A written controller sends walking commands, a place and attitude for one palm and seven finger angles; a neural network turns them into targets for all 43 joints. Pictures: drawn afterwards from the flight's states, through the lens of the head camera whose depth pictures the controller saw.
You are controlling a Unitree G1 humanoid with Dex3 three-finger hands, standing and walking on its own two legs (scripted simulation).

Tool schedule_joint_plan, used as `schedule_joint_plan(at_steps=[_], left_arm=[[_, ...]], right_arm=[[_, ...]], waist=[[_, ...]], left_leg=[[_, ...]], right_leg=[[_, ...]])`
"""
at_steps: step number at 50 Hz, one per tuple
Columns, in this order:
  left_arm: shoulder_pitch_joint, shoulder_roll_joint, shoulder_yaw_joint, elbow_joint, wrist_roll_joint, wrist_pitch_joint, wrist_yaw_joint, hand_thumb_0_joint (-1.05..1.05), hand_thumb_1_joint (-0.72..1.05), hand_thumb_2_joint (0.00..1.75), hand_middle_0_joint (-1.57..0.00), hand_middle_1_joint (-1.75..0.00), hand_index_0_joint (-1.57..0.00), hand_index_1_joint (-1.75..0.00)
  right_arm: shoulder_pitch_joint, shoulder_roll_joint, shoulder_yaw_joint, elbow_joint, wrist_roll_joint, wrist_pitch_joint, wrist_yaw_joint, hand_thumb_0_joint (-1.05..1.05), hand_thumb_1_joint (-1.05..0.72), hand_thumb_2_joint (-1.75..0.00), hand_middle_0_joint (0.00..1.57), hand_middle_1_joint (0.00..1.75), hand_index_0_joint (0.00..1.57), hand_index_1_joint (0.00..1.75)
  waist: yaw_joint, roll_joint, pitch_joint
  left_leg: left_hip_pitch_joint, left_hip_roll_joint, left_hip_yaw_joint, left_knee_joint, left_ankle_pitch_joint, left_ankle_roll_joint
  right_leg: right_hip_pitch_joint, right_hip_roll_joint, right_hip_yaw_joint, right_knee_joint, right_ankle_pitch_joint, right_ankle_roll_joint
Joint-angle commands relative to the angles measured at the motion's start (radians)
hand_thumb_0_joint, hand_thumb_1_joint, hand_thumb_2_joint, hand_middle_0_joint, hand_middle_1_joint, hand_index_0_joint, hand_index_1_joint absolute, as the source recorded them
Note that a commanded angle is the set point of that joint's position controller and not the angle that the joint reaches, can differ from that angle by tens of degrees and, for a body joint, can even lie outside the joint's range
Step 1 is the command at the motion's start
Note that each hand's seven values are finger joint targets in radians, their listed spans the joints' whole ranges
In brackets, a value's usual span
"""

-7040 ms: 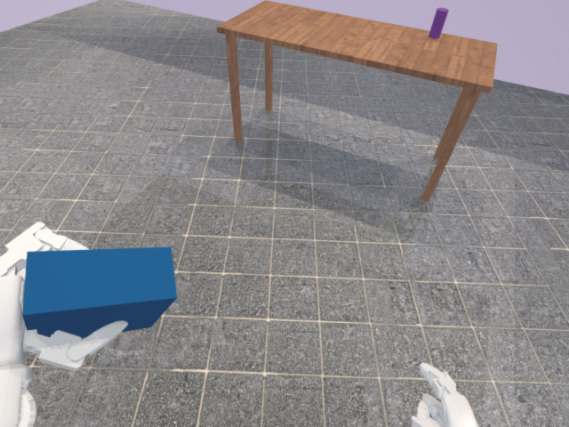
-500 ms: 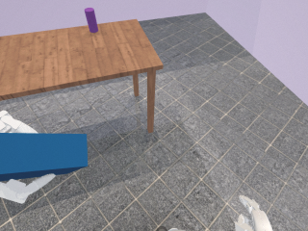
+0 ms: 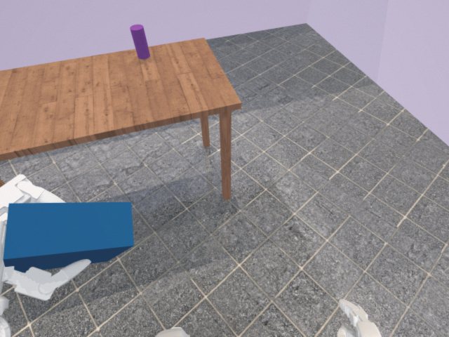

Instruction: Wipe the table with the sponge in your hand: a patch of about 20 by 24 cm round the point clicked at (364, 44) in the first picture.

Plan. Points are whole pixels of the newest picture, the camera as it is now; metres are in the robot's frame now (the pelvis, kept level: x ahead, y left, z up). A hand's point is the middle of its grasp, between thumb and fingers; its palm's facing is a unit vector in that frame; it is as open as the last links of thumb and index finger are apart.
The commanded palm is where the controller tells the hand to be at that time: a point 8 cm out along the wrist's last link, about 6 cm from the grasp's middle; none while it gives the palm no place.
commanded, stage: take the last steps up to it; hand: left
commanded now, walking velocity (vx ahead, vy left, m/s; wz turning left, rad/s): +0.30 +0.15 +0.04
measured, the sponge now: (86, 237) +0.22 +0.20 +0.14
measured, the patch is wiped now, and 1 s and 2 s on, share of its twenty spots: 0.00 0.00 0.00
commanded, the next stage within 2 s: come to a stop and stand still in 1.38 s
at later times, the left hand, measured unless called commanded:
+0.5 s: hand (44, 177) +0.31 +0.28 +0.16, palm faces +0.39 -0.78 -0.50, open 10.0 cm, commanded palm +0.25 +0.33 +0.17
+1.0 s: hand (46, 114) +0.43 +0.33 +0.17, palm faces +0.34 -0.78 -0.53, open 10.0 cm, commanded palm +0.38 +0.39 +0.17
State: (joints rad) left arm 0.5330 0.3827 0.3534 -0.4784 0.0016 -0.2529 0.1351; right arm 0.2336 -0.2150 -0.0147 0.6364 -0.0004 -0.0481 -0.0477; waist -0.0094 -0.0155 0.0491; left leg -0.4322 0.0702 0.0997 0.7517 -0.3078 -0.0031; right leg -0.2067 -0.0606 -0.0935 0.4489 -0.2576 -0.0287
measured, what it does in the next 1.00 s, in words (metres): walks ahead: left foot, then right foot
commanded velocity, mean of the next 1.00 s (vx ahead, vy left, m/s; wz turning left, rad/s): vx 0.29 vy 0.15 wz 0.04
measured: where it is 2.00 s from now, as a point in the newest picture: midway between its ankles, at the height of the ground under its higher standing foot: (185, 309)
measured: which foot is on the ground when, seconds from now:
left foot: up 0.00-0.08, down 0.10-0.36, up 0.38-0.70, down 0.72-1.00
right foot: down 0.00-0.12, up 0.14-0.34, down 0.36-0.72, up 0.74-0.98, down 1.00-1.00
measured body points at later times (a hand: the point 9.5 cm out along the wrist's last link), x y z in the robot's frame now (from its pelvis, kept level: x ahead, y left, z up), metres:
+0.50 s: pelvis +0.09 +0.04 -0.01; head +0.13 +0.02 +0.43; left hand +0.28 +0.32 +0.18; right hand +0.25 -0.17 -0.13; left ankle +0.06 +0.18 -0.66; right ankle +0.09 -0.05 -0.75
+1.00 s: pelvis +0.22 +0.11 -0.02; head +0.26 +0.09 +0.43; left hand +0.41 +0.37 +0.20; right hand +0.38 -0.09 -0.12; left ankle +0.21 +0.23 -0.75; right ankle +0.25 +0.02 -0.74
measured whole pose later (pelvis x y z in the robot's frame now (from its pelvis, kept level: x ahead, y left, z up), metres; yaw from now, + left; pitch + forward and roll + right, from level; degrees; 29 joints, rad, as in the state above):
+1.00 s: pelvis +0.22 +0.11 -0.02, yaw -1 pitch +1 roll +1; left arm 0.53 0.41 0.38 -0.57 -0.02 -0.23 0.14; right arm 0.20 -0.13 0.02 0.61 0.01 -0.12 -0.04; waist 0.00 0.02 0.06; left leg -0.27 0.06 0.18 0.58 -0.32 0.00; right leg -0.36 -0.07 -0.18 0.64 -0.34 0.03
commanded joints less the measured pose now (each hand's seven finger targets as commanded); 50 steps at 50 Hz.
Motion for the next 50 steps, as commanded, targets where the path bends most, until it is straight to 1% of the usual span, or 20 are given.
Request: schedule_joint_plan(at_steps=[1,4,6,8,16,17,18,19,20,23,26,33,34,35,36,38,43,48,49,50], left_arm=[[-0.118,0.162,0.131,-0.224,-0.023,-0.047,0.052,0.00,0.10,1.30,-1.20,-1.60,-1.20,-1.60],[-0.170,0.150,0.106,-0.241,-0.021,-0.048,0.051,0.00,0.10,1.30,-1.20,-1.60,-1.20,-1.60],[-0.196,0.145,0.105,-0.282,-0.022,-0.058,0.051,0.00,0.10,1.30,-1.20,-1.60,-1.20,-1.60],[-0.160,0.190,0.133,-0.239,-0.016,-0.055,0.040,0.00,0.10,1.30,-1.20,-1.60,-1.20,-1.60],[-0.082,0.153,0.131,-0.239,-0.024,-0.037,0.039,0.00,0.10,1.30,-1.20,-1.60,-1.20,-1.60],[-0.087,0.162,0.141,-0.200,-0.020,-0.032,0.038,0.00,0.10,1.30,-1.20,-1.60,-1.20,-1.60],[-0.078,0.190,0.158,-0.152,-0.014,-0.024,0.038,0.00,0.10,1.30,-1.20,-1.60,-1.20,-1.60],[-0.127,0.203,0.185,-0.133,-0.037,-0.023,0.038,0.00,0.10,1.30,-1.20,-1.60,-1.20,-1.60],[-0.138,0.198,0.178,-0.126,-0.046,-0.035,0.029,0.00,0.10,1.30,-1.20,-1.60,-1.20,-1.60],[-0.160,0.175,0.156,-0.176,-0.033,-0.070,0.015,0.00,0.10,1.30,-1.20,-1.60,-1.20,-1.60],[-0.113,0.156,0.131,-0.180,-0.020,-0.079,0.023,0.00,0.10,1.30,-1.20,-1.60,-1.20,-1.60],[-0.111,0.181,0.158,-0.305,-0.016,-0.062,0.060,0.00,0.10,1.30,-1.20,-1.60,-1.20,-1.60],[-0.140,0.170,0.145,-0.345,-0.018,-0.072,0.058,0.00,0.10,1.30,-1.20,-1.60,-1.20,-1.60],[-0.137,0.175,0.162,-0.358,-0.022,-0.079,0.059,0.00,0.10,1.30,-1.20,-1.60,-1.20,-1.60],[-0.147,0.178,0.155,-0.352,-0.019,-0.086,0.059,0.00,0.10,1.30,-1.20,-1.60,-1.20,-1.60],[-0.097,0.220,0.199,-0.269,-0.031,-0.079,0.045,0.00,0.10,1.30,-1.20,-1.60,-1.20,-1.60],[-0.040,0.160,0.156,-0.354,-0.038,-0.069,0.030,0.00,0.10,1.30,-1.20,-1.60,-1.20,-1.60],[-0.046,0.156,0.151,-0.235,-0.039,-0.024,0.033,0.00,0.10,1.30,-1.20,-1.60,-1.20,-1.60],[-0.078,0.158,0.147,-0.221,-0.034,-0.020,0.032,0.00,0.10,1.30,-1.20,-1.60,-1.20,-1.60],[-0.091,0.188,0.162,-0.181,-0.023,-0.016,0.032,0.00,0.10,1.30,-1.20,-1.60,-1.20,-1.60]], right_arm=[[-0.099,-0.068,-0.035,-0.170,-0.006,-0.070,-0.013,0.00,-0.90,-0.90,0.20,0.30,0.20,0.30],[-0.075,-0.098,-0.053,-0.173,0.002,-0.078,-0.027,0.00,-0.90,-0.90,0.20,0.30,0.20,0.30],[-0.073,-0.125,-0.062,-0.188,0.014,-0.083,-0.020,0.00,-0.90,-0.90,0.20,0.30,0.20,0.30],[-0.086,-0.097,-0.055,-0.159,0.003,-0.093,-0.022,0.00,-0.90,-0.90,0.20,0.30,0.20,0.30],[-0.098,-0.098,-0.037,-0.137,0.008,-0.116,-0.012,0.00,-0.90,-0.90,0.20,0.30,0.20,0.30],[-0.103,-0.091,-0.039,-0.134,0.009,-0.105,-0.015,0.00,-0.90,-0.90,0.20,0.30,0.20,0.30],[-0.096,-0.068,-0.035,-0.143,0.008,-0.089,-0.012,0.00,-0.90,-0.90,0.20,0.30,0.20,0.30],[-0.135,-0.080,-0.037,-0.163,0.010,-0.089,-0.005,0.00,-0.90,-0.90,0.20,0.30,0.20,0.30],[-0.121,-0.097,-0.050,-0.142,0.006,-0.082,0.001,0.00,-0.90,-0.90,0.20,0.30,0.20,0.30],[-0.139,-0.068,-0.023,-0.123,0.007,-0.056,0.005,0.00,-0.90,-0.90,0.20,0.30,0.20,0.30],[-0.131,-0.069,-0.024,-0.135,-0.002,-0.050,0.003,0.00,-0.90,-0.90,0.20,0.30,0.20,0.30],[-0.100,-0.067,-0.052,-0.183,-0.003,-0.076,-0.014,0.00,-0.90,-0.90,0.20,0.30,0.20,0.30],[-0.079,-0.084,-0.063,-0.187,0.002,-0.081,-0.018,0.00,-0.90,-0.90,0.20,0.30,0.20,0.30],[-0.080,-0.116,-0.078,-0.191,0.006,-0.083,-0.016,0.00,-0.90,-0.90,0.20,0.30,0.20,0.30],[-0.068,-0.117,-0.080,-0.201,0.011,-0.086,-0.006,0.00,-0.90,-0.90,0.20,0.30,0.20,0.30],[-0.087,-0.106,-0.079,-0.173,0.012,-0.096,-0.008,0.00,-0.90,-0.90,0.20,0.30,0.20,0.30],[-0.104,-0.091,-0.053,-0.152,0.018,-0.122,0.003,0.00,-0.90,-0.90,0.20,0.30,0.20,0.30],[-0.098,-0.093,-0.037,-0.147,0.016,-0.108,-0.019,0.00,-0.90,-0.90,0.20,0.30,0.20,0.30],[-0.103,-0.091,-0.035,-0.144,0.015,-0.100,-0.024,0.00,-0.90,-0.90,0.20,0.30,0.20,0.30],[-0.102,-0.078,-0.035,-0.143,0.013,-0.087,-0.026,0.00,-0.90,-0.90,0.20,0.30,0.20,0.30]], waist=[[0.024,-0.129,-0.141],[0.000,0.007,-0.130],[-0.001,0.289,-0.168],[0.006,0.318,-0.132],[0.021,0.190,-0.140],[0.029,0.077,-0.151],[0.024,-0.186,-0.168],[0.034,-0.299,-0.123],[0.022,-0.236,-0.079],[0.014,-0.070,-0.079],[0.010,-0.119,-0.101],[0.013,-0.093,-0.184],[-0.009,0.041,-0.225],[-0.008,0.292,-0.259],[-0.003,0.365,-0.248],[0.007,0.319,-0.225],[0.018,0.267,-0.169],[0.018,0.173,-0.185],[0.019,0.109,-0.182],[0.020,-0.067,-0.188]], left_leg=[[0.126,-0.037,0.064,-0.210,0.037,0.007],[0.345,0.006,0.020,-0.356,0.061,0.043],[0.520,0.265,-0.346,-0.416,0.309,0.184],[0.406,0.324,-0.448,-0.458,0.156,0.281],[0.149,0.154,-0.085,-0.282,0.147,0.118],[0.057,0.109,-0.037,-0.123,0.084,0.091],[-0.145,-0.007,0.043,0.152,-0.067,0.043],[-0.292,-0.044,-0.033,0.368,-0.217,0.007],[-0.311,-0.007,-0.132,0.485,-0.164,-0.010],[-0.297,0.047,-0.134,0.470,-0.061,-0.027],[-0.152,0.039,-0.043,0.184,-0.002,-0.018],[0.246,-0.058,0.121,-0.300,0.140,0.002],[0.374,-0.026,0.075,-0.337,0.171,0.021],[0.523,0.162,-0.175,-0.350,0.338,0.106],[0.535,0.295,-0.400,-0.391,0.497,0.199],[0.450,0.334,-0.438,-0.407,0.300,0.279],[0.282,0.204,-0.134,-0.409,0.345,0.190],[0.215,0.170,-0.048,-0.294,0.239,0.112],[0.136,0.148,-0.044,-0.202,0.185,0.092],[0.006,0.070,0.024,0.000,0.055,0.060]], right_leg=[[0.079,-0.224,0.207,-0.119,0.034,-0.102],[-0.061,-0.137,0.137,0.088,-0.023,-0.032],[-0.328,0.022,-0.021,0.479,-0.296,0.046],[-0.401,-0.025,0.059,0.659,-0.347,0.046],[0.041,0.015,-0.087,0.079,-0.066,0.044],[0.142,-0.046,0.008,-0.018,-0.022,0.013],[0.251,-0.259,0.372,-0.110,-0.028,-0.087],[0.240,-0.419,0.646,-0.199,-0.029,-0.160],[0.176,-0.436,0.648,-0.225,-0.083,-0.173],[0.142,-0.345,0.304,-0.155,0.200,-0.138],[0.110,-0.274,0.113,-0.104,0.420,-0.095],[0.093,-0.202,0.030,0.091,0.334,-0.036],[0.020,-0.163,-0.001,0.267,0.292,-0.009],[-0.190,-0.053,-0.063,0.502,-0.045,0.043],[-0.329,0.018,-0.020,0.711,-0.411,0.047],[-0.433,-0.047,0.064,0.818,-0.359,0.047],[-0.289,-0.043,-0.033,0.488,-0.177,0.062],[-0.017,0.015,-0.109,0.110,-0.041,0.057],[0.078,-0.016,-0.064,0.022,0.017,0.040],[0.164,-0.163,0.165,-0.053,0.069,-0.023]])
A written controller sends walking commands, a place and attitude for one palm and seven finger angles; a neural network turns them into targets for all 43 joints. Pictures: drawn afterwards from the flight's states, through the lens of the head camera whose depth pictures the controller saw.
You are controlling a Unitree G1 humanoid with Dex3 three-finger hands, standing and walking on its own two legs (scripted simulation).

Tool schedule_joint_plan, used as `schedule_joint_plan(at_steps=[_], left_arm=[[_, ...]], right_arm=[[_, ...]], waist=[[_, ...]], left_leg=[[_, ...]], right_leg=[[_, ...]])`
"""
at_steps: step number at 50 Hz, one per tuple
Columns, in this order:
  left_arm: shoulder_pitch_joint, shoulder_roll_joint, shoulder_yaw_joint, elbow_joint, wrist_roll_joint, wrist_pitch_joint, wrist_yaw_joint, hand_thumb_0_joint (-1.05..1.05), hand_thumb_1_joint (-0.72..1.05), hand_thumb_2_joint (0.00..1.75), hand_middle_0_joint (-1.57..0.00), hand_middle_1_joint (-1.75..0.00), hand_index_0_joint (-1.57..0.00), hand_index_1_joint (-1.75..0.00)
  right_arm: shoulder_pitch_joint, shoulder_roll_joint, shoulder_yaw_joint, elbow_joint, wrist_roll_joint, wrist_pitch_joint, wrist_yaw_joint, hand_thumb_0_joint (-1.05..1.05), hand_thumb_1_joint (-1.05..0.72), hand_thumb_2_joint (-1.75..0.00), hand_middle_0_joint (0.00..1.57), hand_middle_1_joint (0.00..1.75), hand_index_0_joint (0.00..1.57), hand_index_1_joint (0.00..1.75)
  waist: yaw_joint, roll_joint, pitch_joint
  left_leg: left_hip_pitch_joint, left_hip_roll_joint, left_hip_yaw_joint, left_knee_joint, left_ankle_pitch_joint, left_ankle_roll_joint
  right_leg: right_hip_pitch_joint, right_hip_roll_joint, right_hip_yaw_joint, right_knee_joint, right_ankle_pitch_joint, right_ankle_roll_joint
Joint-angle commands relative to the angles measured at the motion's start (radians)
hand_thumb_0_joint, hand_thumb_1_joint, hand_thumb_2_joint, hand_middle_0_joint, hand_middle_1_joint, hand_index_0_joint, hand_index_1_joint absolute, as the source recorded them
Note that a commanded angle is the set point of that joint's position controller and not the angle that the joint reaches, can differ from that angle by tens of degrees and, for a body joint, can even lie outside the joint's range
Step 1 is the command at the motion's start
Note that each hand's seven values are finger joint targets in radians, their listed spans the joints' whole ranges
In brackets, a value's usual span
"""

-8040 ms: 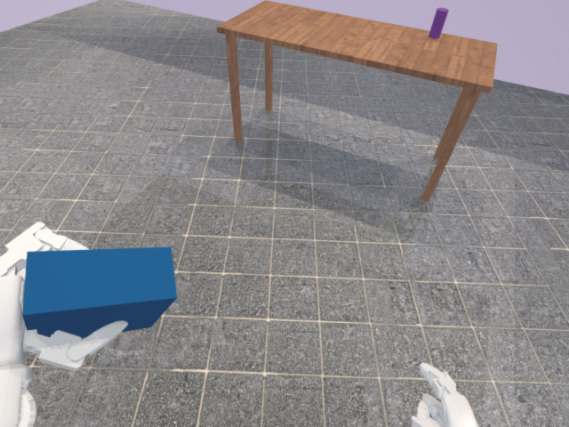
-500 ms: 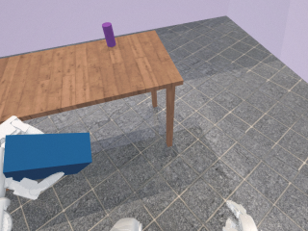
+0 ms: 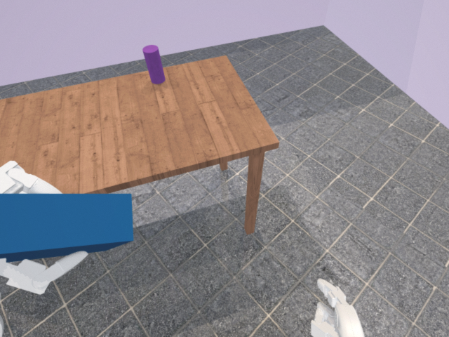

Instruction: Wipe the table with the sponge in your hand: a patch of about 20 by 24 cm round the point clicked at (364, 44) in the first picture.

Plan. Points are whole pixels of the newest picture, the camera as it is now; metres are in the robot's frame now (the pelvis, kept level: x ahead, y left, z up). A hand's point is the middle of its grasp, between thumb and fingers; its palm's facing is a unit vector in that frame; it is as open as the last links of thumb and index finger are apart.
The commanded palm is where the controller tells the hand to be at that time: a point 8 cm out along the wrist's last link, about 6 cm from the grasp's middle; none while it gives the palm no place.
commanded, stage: take the last steps up to it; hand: left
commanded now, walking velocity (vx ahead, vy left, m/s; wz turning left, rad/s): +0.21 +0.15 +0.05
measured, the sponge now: (83, 227) +0.23 +0.19 +0.16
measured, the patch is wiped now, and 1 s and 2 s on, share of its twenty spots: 0.00 0.00 0.00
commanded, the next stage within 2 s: come to a stop and stand still in 0.38 s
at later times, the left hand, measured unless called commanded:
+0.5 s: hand (15, 164) +0.30 +0.31 +0.18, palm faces +0.41 -0.79 -0.46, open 10.0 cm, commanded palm +0.24 +0.35 +0.19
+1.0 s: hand out of the picture +0.31 +0.35 +0.19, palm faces +0.44 -0.78 -0.44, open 10.0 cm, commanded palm +0.23 +0.35 +0.19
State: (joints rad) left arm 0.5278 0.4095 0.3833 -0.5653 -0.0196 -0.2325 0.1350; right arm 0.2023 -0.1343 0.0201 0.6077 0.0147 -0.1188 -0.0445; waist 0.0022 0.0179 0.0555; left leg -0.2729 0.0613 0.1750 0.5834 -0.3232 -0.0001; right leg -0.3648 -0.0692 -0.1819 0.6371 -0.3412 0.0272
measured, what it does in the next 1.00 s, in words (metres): steps on the spot: left foot, then right foot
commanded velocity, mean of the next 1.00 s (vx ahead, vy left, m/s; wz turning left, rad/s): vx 0.05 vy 0.05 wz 0.00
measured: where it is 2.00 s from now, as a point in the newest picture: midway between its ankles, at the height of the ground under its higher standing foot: outside the picture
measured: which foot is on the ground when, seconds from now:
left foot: down 0.00-0.02, up 0.04-0.34, down 0.36-1.00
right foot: down 0.00-0.36, up 0.38-0.62, down 0.64-1.00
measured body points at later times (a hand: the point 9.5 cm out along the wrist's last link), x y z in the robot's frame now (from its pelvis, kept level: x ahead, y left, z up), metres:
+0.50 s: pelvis +0.08 +0.06 +0.00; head +0.11 +0.07 +0.45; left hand +0.28 +0.35 +0.21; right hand +0.26 -0.17 -0.08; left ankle +0.12 +0.18 -0.73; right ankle +0.04 -0.04 -0.68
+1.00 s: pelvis +0.06 +0.07 +0.01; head +0.08 +0.08 +0.46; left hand +0.28 +0.38 +0.22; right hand +0.23 -0.17 -0.07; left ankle +0.09 +0.19 -0.72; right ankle +0.11 -0.01 -0.73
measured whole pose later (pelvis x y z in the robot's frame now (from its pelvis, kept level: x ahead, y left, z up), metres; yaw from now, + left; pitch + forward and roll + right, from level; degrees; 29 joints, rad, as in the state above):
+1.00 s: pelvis +0.06 +0.07 +0.01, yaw -1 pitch -2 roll +0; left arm 0.22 0.47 0.42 -0.32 -0.01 -0.23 0.09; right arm 0.22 -0.24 -0.02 0.60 0.01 -0.12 -0.04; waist 0.06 -0.02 0.09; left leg -0.28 0.01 0.02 0.59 -0.28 0.00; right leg -0.27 0.02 -0.11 0.50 -0.20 -0.07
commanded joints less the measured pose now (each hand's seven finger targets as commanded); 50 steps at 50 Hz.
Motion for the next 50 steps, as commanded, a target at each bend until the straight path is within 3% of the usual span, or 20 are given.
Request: schedule_joint_plan(at_steps=[1,3,5,9,14,16,17,18,20,24,30,32,34,36,40,44,45,46,48,50], left_arm=[[-0.102,0.187,0.156,-0.061,-0.006,-0.035,0.034,0.00,0.10,1.30,-1.20,-1.60,-1.20,-1.60],[-0.176,0.184,0.153,-0.065,-0.027,-0.040,0.029,0.00,0.10,1.30,-1.20,-1.60,-1.20,-1.60],[-0.125,0.162,0.140,-0.076,-0.012,-0.068,0.026,0.00,0.10,1.30,-1.20,-1.60,-1.20,-1.60],[-0.083,0.152,0.118,-0.146,-0.001,-0.094,0.037,0.00,0.10,1.30,-1.20,-1.60,-1.20,-1.60],[-0.060,0.153,0.130,-0.238,-0.004,-0.075,0.062,0.00,0.10,1.30,-1.20,-1.60,-1.20,-1.60],[-0.090,0.162,0.139,-0.241,-0.004,-0.080,0.065,0.00,0.10,1.30,-1.20,-1.60,-1.20,-1.60],[-0.115,0.158,0.134,-0.239,-0.009,-0.086,0.063,0.00,0.10,1.30,-1.20,-1.60,-1.20,-1.60],[-0.119,0.141,0.114,-0.235,-0.013,-0.088,0.058,0.00,0.10,1.30,-1.20,-1.60,-1.20,-1.60],[-0.114,0.181,0.139,-0.159,-0.005,-0.097,0.048,0.00,0.10,1.30,-1.20,-1.60,-1.20,-1.60],[-0.070,0.144,0.115,-0.244,-0.017,-0.086,0.030,0.00,0.10,1.30,-1.20,-1.60,-1.20,-1.60],[-0.056,0.133,0.109,-0.184,-0.029,-0.020,0.035,0.00,0.10,1.30,-1.20,-1.60,-1.20,-1.60],[-0.096,0.142,0.115,-0.136,-0.021,-0.012,0.038,0.00,0.10,1.30,-1.20,-1.60,-1.20,-1.60],[-0.124,0.125,0.086,-0.097,-0.038,0.010,0.030,0.00,0.10,1.30,-1.20,-1.60,-1.20,-1.60],[-0.142,0.140,0.098,-0.089,-0.032,0.009,0.035,0.00,0.10,1.30,-1.20,-1.60,-1.20,-1.60],[-0.125,0.141,0.102,-0.128,-0.015,-0.005,0.045,0.00,0.10,1.30,-1.20,-1.60,-1.20,-1.60],[-0.080,0.123,0.063,-0.170,-0.022,-0.012,0.041,0.00,0.10,1.30,-1.20,-1.60,-1.20,-1.60],[-0.995,0.852,0.641,-0.215,0.098,-0.073,0.028,0.00,0.10,1.30,-1.20,-1.60,-1.20,-1.60],[-0.510,0.311,0.249,0.231,0.014,-0.028,-0.022,0.00,0.10,1.30,-1.20,-1.60,-1.20,-1.60],[-0.395,0.117,0.082,0.110,-0.026,-0.087,-0.032,0.00,0.10,1.30,-1.20,-1.60,-1.20,-1.60],[-0.293,0.121,0.045,-0.048,-0.037,-0.103,-0.015,0.00,0.10,1.30,-1.20,-1.60,-1.20,-1.60]], right_arm=[[-0.090,-0.143,-0.061,-0.131,-0.009,-0.011,-0.024,0.00,-0.90,-0.90,0.20,0.30,0.20,0.30],[-0.092,-0.172,-0.074,-0.114,-0.004,-0.004,-0.001,0.00,-0.90,-0.90,0.20,0.30,0.20,0.30],[-0.105,-0.150,-0.050,-0.094,-0.012,0.009,-0.004,0.00,-0.90,-0.90,0.20,0.30,0.20,0.30],[-0.105,-0.144,-0.055,-0.118,-0.020,0.016,-0.005,0.00,-0.90,-0.90,0.20,0.30,0.20,0.30],[-0.084,-0.132,-0.073,-0.163,-0.022,0.007,-0.014,0.00,-0.90,-0.90,0.20,0.30,0.20,0.30],[-0.064,-0.148,-0.088,-0.165,-0.019,0.009,-0.026,0.00,-0.90,-0.90,0.20,0.30,0.20,0.30],[-0.050,-0.170,-0.097,-0.166,-0.013,0.006,-0.029,0.00,-0.90,-0.90,0.20,0.30,0.20,0.30],[-0.044,-0.201,-0.107,-0.175,-0.004,0.004,-0.025,0.00,-0.90,-0.90,0.20,0.30,0.20,0.30],[-0.057,-0.193,-0.100,-0.159,-0.008,-0.017,-0.018,0.00,-0.90,-0.90,0.20,0.30,0.20,0.30],[-0.058,-0.173,-0.087,-0.142,0.002,-0.036,-0.005,0.00,-0.90,-0.90,0.20,0.30,0.20,0.30],[-0.063,-0.169,-0.039,-0.152,-0.007,-0.027,-0.015,0.00,-0.90,-0.90,0.20,0.30,0.20,0.30],[-0.067,-0.159,-0.031,-0.153,-0.007,-0.015,-0.023,0.00,-0.90,-0.90,0.20,0.30,0.20,0.30],[-0.051,-0.149,-0.040,-0.152,-0.003,-0.013,-0.018,0.00,-0.90,-0.90,0.20,0.30,0.20,0.30],[-0.064,-0.135,-0.025,-0.139,-0.007,-0.005,-0.013,0.00,-0.90,-0.90,0.20,0.30,0.20,0.30],[-0.092,-0.128,-0.010,-0.142,-0.018,0.007,-0.031,0.00,-0.90,-0.90,0.20,0.30,0.20,0.30],[-0.087,-0.177,-0.043,-0.174,-0.011,0.017,-0.037,0.00,-0.90,-0.90,0.20,0.30,0.20,0.30],[0.078,-0.206,-0.102,-0.128,-0.050,-0.053,-0.041,0.00,-0.90,-0.90,0.20,0.30,0.20,0.30],[0.016,-0.112,-0.055,-0.110,-0.028,-0.059,-0.016,0.00,-0.90,-0.90,0.20,0.30,0.20,0.30],[-0.020,-0.145,-0.049,-0.185,0.007,-0.085,0.015,0.00,-0.90,-0.90,0.20,0.30,0.20,0.30],[-0.033,-0.184,-0.063,-0.172,-0.001,-0.097,0.026,0.00,-0.90,-0.90,0.20,0.30,0.20,0.30]], waist=[[0.013,-0.307,-0.177],[0.003,-0.290,-0.159],[0.006,-0.125,-0.113],[0.001,-0.153,-0.155],[0.010,-0.177,-0.220],[-0.007,-0.069,-0.224],[-0.017,0.056,-0.228],[-0.014,0.259,-0.221],[-0.002,0.319,-0.201],[0.002,0.230,-0.189],[-0.001,0.156,-0.197],[-0.009,0.043,-0.186],[-0.018,-0.207,-0.177],[-0.007,-0.189,-0.171],[0.002,-0.126,-0.213],[0.012,0.054,-0.181],[0.066,-0.145,0.012],[0.027,-0.166,-0.138],[0.038,0.018,-0.176],[0.036,0.048,-0.213]], left_leg=[[-0.373,-0.045,-0.035,0.401,-0.187,0.007],[-0.445,-0.012,-0.206,0.678,-0.166,-0.020],[-0.446,0.028,-0.205,0.685,-0.084,-0.032],[-0.271,0.026,-0.101,0.323,-0.016,-0.025],[-0.034,-0.049,0.003,-0.035,0.085,-0.014],[0.113,-0.046,0.015,-0.154,0.185,-0.006],[0.203,0.039,-0.082,-0.170,0.262,0.032],[0.287,0.224,-0.335,-0.194,0.488,0.114],[0.206,0.324,-0.483,-0.267,0.378,0.230],[0.141,0.209,-0.269,-0.215,0.452,0.190],[0.062,0.209,-0.199,-0.162,0.422,0.086],[-0.038,0.143,-0.155,-0.094,0.240,0.030],[-0.034,-0.020,-0.092,0.092,0.040,-0.035],[-0.095,-0.035,-0.157,0.203,-0.135,-0.029],[-0.051,-0.045,-0.132,-0.033,0.004,-0.021],[0.076,0.089,-0.227,-0.192,0.335,0.013],[-0.144,0.020,-0.107,0.052,0.249,0.023],[-0.102,-0.080,-0.163,0.147,0.043,0.001],[-0.039,-0.053,-0.164,0.013,0.001,0.001],[0.090,-0.064,-0.165,-0.145,0.140,0.005]], right_leg=[[0.418,-0.365,0.618,-0.318,0.291,-0.183],[0.386,-0.431,0.670,-0.337,0.264,-0.227],[0.337,-0.357,0.404,-0.295,0.463,-0.190],[0.309,-0.273,0.152,-0.243,0.698,-0.139],[0.313,-0.243,0.143,-0.155,0.615,-0.115],[0.234,-0.189,0.121,-0.050,0.468,-0.075],[0.129,-0.133,0.094,0.084,0.321,-0.045],[-0.065,-0.020,0.036,0.270,-0.152,-0.002],[-0.190,-0.002,0.117,0.536,-0.327,-0.010],[-0.120,-0.011,0.084,0.332,-0.151,0.003],[0.161,0.046,0.076,-0.121,0.059,0.003],[0.261,-0.016,0.177,-0.217,0.327,-0.023],[0.188,-0.194,0.424,-0.278,0.512,-0.125],[0.223,-0.258,0.426,-0.286,0.609,-0.175],[0.338,-0.163,0.265,-0.193,0.669,-0.126],[0.214,-0.047,0.225,-0.186,0.229,-0.053],[0.113,-0.042,0.338,-0.320,0.392,0.013],[0.161,-0.179,0.450,-0.291,0.463,-0.122],[0.293,-0.218,0.431,-0.326,0.514,-0.136],[0.273,-0.123,0.295,-0.287,0.248,-0.100]])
